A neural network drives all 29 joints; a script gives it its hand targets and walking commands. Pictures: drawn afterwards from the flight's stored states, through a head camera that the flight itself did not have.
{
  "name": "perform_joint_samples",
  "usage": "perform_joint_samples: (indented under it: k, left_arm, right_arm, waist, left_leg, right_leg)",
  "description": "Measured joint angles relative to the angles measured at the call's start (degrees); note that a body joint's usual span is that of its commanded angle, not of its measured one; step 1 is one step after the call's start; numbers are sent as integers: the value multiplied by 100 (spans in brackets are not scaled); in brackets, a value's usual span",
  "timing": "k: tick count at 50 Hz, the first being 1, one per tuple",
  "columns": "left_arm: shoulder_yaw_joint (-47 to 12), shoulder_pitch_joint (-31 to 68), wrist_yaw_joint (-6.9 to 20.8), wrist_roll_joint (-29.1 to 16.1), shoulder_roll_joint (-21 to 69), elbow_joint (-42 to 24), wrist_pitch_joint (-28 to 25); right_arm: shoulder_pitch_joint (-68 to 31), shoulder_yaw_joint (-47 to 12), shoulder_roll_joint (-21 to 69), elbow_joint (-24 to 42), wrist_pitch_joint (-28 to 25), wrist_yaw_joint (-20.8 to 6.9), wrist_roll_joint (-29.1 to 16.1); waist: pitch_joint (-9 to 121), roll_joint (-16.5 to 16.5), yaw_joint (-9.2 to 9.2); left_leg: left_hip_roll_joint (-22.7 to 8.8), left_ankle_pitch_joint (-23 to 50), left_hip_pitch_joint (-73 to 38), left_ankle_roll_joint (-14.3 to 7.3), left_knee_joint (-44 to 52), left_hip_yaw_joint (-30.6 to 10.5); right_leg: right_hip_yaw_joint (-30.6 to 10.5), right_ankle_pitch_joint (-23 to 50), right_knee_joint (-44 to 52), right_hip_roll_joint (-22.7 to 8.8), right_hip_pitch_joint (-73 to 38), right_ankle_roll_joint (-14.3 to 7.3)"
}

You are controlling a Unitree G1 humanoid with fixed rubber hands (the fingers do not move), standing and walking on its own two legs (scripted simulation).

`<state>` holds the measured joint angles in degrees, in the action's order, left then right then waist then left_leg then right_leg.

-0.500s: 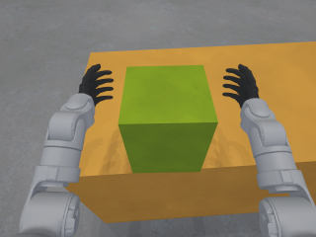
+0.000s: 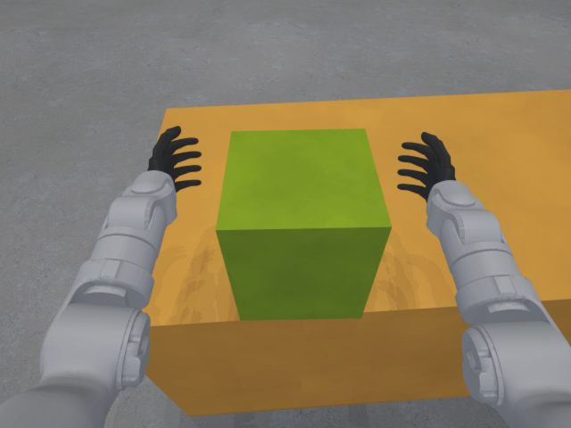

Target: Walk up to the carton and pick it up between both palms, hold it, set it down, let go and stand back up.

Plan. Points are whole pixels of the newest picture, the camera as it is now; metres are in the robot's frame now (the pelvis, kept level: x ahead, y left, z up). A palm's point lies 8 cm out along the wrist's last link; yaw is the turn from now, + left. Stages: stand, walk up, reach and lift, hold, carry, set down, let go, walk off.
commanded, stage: reach and lift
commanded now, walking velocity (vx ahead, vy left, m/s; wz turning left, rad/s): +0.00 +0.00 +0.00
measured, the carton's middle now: (299, 229) +0.42 +0.00 +0.03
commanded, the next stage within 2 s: none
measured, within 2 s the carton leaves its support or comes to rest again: neither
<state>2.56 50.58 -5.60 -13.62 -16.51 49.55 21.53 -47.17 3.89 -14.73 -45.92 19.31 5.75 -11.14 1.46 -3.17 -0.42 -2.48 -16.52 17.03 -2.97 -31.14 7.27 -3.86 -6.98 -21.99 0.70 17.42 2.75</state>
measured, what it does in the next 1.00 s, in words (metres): stands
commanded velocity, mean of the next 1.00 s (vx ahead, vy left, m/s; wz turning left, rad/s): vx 0.00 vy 0.00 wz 0.00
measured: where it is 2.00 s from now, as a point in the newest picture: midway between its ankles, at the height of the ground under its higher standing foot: outside the picture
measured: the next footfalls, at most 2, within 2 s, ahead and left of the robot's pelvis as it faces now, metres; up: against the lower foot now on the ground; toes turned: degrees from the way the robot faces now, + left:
none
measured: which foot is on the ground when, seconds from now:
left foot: down 0.00-1.00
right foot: down 0.00-1.00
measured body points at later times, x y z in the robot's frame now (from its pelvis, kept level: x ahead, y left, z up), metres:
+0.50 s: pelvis +0.02 -0.02 +0.00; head +0.06 -0.02 +0.45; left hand +0.45 +0.19 +0.07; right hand +0.43 -0.20 +0.06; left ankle +0.00 +0.08 -0.74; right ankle +0.05 -0.16 -0.74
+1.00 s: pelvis +0.02 -0.02 +0.00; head +0.07 -0.03 +0.44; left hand +0.45 +0.16 +0.06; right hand +0.44 -0.16 +0.06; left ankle +0.00 +0.08 -0.74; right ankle +0.05 -0.16 -0.74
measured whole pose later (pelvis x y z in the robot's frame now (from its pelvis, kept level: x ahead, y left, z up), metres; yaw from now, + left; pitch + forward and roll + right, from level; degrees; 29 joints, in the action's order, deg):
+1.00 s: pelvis +0.02 -0.02 +0.00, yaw +0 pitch +10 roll -1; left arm -1.9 45.6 -2.4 -16.0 -12.4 63.8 -7.3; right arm -39.0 -1.7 -5.9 -48.4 -1.3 10.1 -11.2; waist 5.2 -1.9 -0.4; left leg -2.3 -16.8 24.4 -1.6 -31.1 7.3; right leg -3.9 -10.2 -27.6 0.7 27.5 1.9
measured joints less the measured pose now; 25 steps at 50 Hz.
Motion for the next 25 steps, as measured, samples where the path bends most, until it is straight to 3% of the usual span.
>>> perform_joint_samples:
  k: [16,25]
  left_arm:
    - [-410,-27,95,-194,0,1626,-2029]
    - [-447,-282,245,-233,0,1884,-2789]
  right_arm:
    - [355,-64,55,-749,-1319,-79,0]
    - [575,-367,368,-787,-1885,1,-1]
  waist:
    - [0,42,0]
    - [183,113,0]
  left_leg:
    - [6,-36,131,36,0,0]
    - [13,-29,514,103,1,0]
  right_leg:
    - [1,-148,-219,0,236,-12]
    - [0,-287,-490,0,747,-61]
